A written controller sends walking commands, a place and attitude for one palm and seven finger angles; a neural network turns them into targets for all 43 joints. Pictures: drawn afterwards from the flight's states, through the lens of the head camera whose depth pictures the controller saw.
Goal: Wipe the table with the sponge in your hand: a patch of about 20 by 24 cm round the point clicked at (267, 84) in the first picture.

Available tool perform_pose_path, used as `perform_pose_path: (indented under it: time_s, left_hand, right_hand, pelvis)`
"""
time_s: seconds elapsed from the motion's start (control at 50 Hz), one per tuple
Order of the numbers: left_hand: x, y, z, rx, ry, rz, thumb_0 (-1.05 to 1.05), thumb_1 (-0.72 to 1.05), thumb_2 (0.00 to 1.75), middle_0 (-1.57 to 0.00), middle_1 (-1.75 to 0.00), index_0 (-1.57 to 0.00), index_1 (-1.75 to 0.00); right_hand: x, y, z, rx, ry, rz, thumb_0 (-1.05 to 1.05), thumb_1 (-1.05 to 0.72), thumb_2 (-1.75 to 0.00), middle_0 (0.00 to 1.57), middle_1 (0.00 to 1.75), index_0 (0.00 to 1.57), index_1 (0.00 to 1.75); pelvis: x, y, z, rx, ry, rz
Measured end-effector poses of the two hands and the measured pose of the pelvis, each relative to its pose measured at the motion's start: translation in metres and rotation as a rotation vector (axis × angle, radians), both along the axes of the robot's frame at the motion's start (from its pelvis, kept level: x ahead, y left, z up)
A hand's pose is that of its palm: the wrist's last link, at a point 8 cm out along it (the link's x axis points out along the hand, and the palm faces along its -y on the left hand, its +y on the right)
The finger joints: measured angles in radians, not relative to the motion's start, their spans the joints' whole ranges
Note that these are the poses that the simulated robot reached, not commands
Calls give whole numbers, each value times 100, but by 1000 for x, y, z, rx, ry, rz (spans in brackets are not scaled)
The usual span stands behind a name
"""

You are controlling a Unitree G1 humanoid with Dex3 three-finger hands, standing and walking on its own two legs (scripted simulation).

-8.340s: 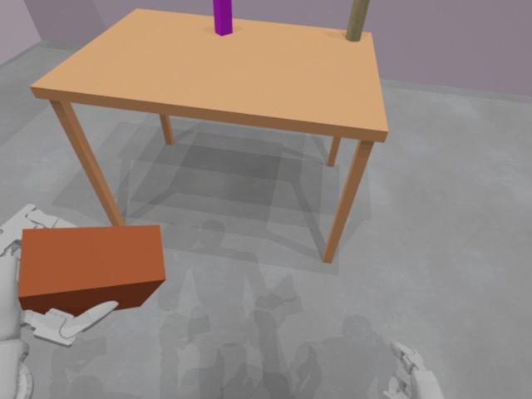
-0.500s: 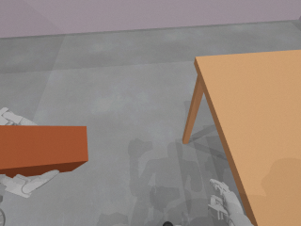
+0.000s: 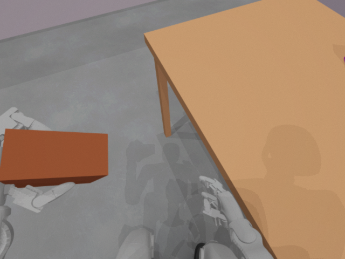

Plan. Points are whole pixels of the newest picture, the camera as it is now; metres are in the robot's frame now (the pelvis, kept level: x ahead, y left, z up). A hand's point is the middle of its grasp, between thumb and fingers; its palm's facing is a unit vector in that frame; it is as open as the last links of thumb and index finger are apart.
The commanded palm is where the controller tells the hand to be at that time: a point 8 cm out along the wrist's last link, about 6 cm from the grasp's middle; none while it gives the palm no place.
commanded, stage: turn to face it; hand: left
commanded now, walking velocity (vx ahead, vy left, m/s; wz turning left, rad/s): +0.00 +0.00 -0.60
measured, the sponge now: (72, 162) +0.25 +0.19 +0.15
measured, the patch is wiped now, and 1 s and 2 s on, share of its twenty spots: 0.00 0.00 0.00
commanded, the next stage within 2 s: none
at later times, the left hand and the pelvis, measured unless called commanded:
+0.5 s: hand (73, 160) +0.23 +0.17 +0.19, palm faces +0.05 -0.91 -0.41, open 10.7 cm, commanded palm +0.18 +0.23 +0.19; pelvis -0.06 +0.02 +0.02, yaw -19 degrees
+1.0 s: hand (136, 223) +0.16 +0.06 +0.19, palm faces -0.12 -0.86 -0.50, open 10.7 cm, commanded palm +0.14 +0.11 +0.19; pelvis -0.15 -0.02 +0.02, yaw -36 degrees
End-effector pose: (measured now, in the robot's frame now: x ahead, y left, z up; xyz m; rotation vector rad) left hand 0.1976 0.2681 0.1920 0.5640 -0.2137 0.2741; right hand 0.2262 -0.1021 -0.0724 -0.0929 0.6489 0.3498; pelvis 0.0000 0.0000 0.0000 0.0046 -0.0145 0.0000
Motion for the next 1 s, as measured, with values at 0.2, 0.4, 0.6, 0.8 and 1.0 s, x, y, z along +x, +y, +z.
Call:
perform_pose_path:
  time_s: [0.2, 0.4, 0.6, 0.8, 1.0]
  left_hand:
    - [-26, 20, 16, 32, -68, -43, -1, -54, 102, -66, -138, -67, -138]
    - [3, 1, 2, -145, -46, -119, -1, -54, 102, -66, -138, -67, -138]
    - [5, -95, 23, 47, -36, -411, -1, -54, 102, -66, -138, -67, -138]
    - [-37, -155, 26, 137, 82, -479, -1, -54, 101, -66, -138, -67, -138]
    - [-52, -155, 20, 2, 42, -482, -1, -54, 101, -66, -138, -67, -138]
  right_hand:
    - [-37, -16, -2, -112, 94, -114, 1, -91, -90, 20, 30, 20, 30]
    - [-105, -44, 15, -103, 108, -302, 1, -91, -90, 20, 30, 30, 30]
    - [-183, -81, 2, 15, 73, -447, 1, -91, -90, 20, 30, 40, 30]
    - [-261, -120, -30, 57, 193, -547, 1, -91, -90, 20, 30, 39, 30]
    - [-341, -151, -23, -44, 286, -744, 1, -91, -90, 20, 30, 38, 30]
  pelvis:
    - [-19, 22, 3, 26, 19, -123]
    - [-40, 31, 18, -66, -24, -254]
    - [-80, -4, 10, -32, 14, -407]
    - [-123, -26, 12, 37, -7, -518]
    - [-152, -18, 20, 68, 2, -628]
